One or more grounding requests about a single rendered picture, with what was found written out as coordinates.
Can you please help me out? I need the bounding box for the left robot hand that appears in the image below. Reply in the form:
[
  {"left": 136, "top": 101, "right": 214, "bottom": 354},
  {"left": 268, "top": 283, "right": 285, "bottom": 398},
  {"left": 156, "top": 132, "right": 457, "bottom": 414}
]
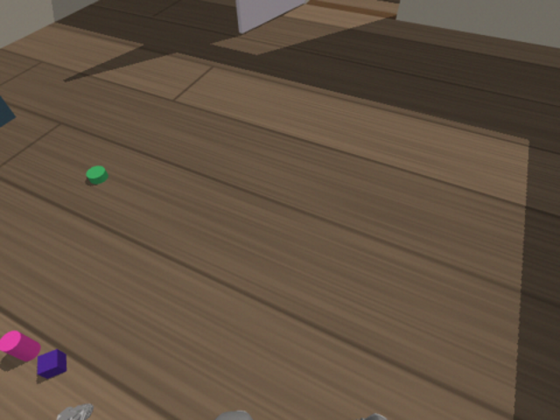
[{"left": 57, "top": 403, "right": 94, "bottom": 420}]

